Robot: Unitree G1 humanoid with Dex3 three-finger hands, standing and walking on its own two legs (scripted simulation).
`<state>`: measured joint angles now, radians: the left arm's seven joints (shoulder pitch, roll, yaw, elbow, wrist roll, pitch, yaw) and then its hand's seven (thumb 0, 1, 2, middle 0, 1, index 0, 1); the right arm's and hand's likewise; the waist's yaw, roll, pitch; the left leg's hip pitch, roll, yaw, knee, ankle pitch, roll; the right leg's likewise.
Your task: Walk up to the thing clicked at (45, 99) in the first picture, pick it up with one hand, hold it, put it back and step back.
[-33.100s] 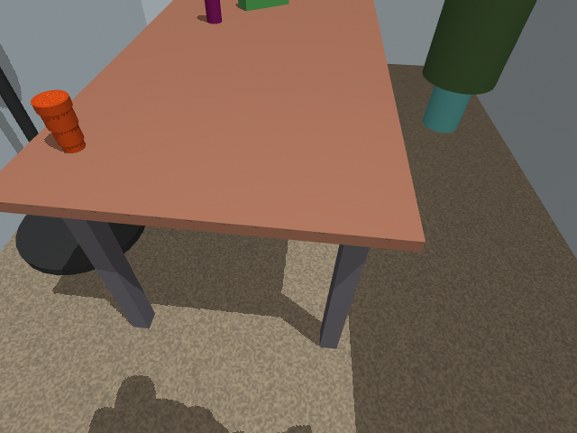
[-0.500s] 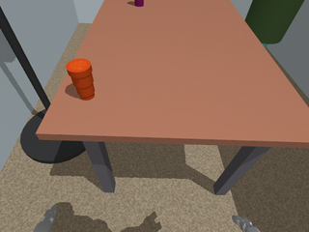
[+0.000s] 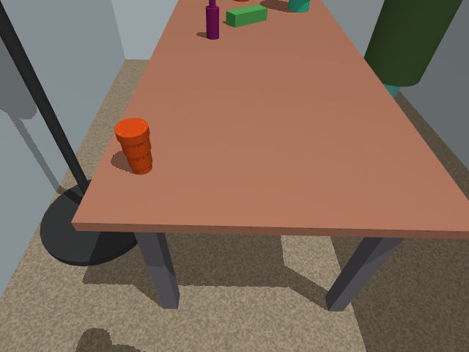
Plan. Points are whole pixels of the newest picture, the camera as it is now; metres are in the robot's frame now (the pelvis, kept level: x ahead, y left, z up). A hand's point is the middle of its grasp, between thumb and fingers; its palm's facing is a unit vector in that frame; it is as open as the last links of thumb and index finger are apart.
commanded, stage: stand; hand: left
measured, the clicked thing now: (137, 149) +0.56 +0.22 +0.03
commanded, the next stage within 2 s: none
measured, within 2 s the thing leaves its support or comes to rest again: neither
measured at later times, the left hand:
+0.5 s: hand out of the picture +0.06 +0.24 -0.15, palm faces -0.02 -0.94 -0.34, open 7.4 cm
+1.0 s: hand out of the picture +0.08 +0.24 -0.15, palm faces -0.03 -0.94 -0.34, open 7.4 cm
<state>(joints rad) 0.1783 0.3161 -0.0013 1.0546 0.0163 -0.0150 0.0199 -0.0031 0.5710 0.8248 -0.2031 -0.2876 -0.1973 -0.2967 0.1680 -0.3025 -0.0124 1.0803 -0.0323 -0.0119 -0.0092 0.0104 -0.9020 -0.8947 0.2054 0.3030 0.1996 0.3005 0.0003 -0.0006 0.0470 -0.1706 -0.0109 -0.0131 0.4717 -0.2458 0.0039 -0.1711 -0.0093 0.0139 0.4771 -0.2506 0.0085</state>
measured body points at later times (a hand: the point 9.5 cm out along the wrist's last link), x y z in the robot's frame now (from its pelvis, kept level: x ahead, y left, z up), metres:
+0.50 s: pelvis +0.00 +0.00 +0.01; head +0.01 -0.01 +0.46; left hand +0.06 +0.29 -0.13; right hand +0.06 -0.30 -0.13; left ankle +0.01 +0.12 -0.74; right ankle +0.01 -0.13 -0.74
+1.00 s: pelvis +0.01 -0.01 +0.01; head +0.02 -0.01 +0.46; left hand +0.09 +0.29 -0.13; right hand +0.07 -0.30 -0.13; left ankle +0.01 +0.12 -0.74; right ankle +0.01 -0.13 -0.74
